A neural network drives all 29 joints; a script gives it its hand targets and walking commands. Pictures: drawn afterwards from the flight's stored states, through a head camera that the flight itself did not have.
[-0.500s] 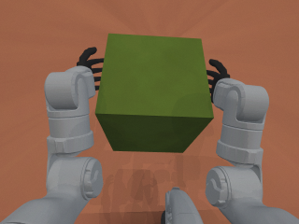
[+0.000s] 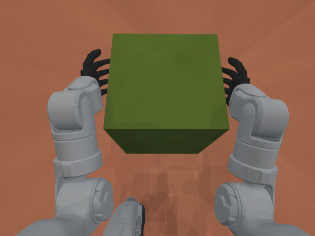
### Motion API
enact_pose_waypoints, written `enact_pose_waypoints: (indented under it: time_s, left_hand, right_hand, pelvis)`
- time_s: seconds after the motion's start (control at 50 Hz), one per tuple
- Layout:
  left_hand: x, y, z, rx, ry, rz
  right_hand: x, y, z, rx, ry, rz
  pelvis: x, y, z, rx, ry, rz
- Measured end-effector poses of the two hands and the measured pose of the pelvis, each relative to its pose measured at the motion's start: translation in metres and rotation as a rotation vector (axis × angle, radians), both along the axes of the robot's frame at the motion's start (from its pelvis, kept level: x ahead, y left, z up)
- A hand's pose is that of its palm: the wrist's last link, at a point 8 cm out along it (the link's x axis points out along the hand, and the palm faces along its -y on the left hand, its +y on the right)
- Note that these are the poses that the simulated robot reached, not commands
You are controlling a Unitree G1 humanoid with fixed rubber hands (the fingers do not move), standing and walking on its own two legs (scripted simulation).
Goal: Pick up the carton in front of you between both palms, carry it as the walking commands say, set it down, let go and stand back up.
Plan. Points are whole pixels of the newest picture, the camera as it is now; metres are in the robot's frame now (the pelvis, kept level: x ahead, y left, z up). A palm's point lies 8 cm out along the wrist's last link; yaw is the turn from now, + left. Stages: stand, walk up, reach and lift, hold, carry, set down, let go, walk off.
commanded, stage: carry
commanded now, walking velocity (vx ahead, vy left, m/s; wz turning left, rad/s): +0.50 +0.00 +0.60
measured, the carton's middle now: (163, 104) +0.41 +0.01 +0.08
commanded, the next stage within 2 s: none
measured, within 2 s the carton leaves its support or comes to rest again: neither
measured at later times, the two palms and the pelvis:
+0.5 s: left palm out of the picture +0.67 +0.25 +0.19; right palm out of the picture +0.75 -0.04 +0.19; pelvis +0.33 +0.01 +0.02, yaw +16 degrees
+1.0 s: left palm out of the picture +0.92 +0.42 +0.20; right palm out of the picture +1.00 +0.13 +0.21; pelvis +0.60 +0.14 +0.06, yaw +20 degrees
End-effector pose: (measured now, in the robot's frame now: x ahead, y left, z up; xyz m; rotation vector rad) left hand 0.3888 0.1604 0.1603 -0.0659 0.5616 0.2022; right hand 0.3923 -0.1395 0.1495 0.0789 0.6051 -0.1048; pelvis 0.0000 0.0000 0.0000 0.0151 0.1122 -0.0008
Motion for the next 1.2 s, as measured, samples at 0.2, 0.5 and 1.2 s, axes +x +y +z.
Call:
enact_pose_waypoints:
  time_s: [0.2,0.5,1.2]
  left_hand:
    - [0.141,0.021,0.001,0.021,0.143,-0.051]
    - [0.285,0.09,0.031,0.04,0.085,0.197]
    - [0.686,0.255,0.066,-0.019,0.078,0.15]
  right_hand:
    - [0.131,0.021,0.005,-0.089,0.14,0.019]
    - [0.353,0.098,0.037,-0.06,0.068,0.247]
    - [0.734,0.259,0.077,-0.091,0.063,0.188]
  pelvis:
    - [0.142,0.029,0.008,0.0,-0.027,0.086]
    - [0.333,0.013,0.017,-0.04,-0.018,0.275]
    - [0.726,0.177,0.055,-0.048,-0.028,0.258]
